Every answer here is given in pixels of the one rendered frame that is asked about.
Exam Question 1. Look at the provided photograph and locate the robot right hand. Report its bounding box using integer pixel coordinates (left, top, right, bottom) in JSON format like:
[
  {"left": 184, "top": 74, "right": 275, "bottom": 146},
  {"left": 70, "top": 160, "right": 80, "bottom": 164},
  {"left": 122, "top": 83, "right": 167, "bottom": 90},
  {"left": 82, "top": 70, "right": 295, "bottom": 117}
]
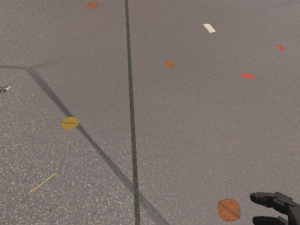
[{"left": 249, "top": 191, "right": 300, "bottom": 225}]

